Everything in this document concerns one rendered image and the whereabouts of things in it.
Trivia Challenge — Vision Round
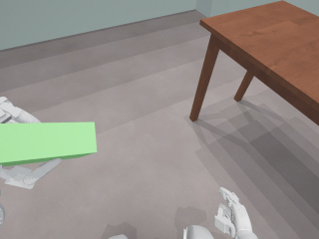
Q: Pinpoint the right robot hand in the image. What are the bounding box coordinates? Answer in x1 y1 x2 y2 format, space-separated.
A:
214 187 253 239

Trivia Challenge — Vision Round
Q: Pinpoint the robot right thigh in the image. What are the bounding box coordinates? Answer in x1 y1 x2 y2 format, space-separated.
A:
181 225 214 239

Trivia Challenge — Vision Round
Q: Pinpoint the sponge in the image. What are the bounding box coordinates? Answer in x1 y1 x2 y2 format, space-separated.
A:
0 121 97 167

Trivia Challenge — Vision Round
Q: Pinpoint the left robot hand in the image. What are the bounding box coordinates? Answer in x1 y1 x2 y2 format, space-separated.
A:
0 97 62 189

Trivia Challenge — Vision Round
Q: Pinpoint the table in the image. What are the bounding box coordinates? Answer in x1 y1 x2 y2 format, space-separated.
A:
189 0 319 125

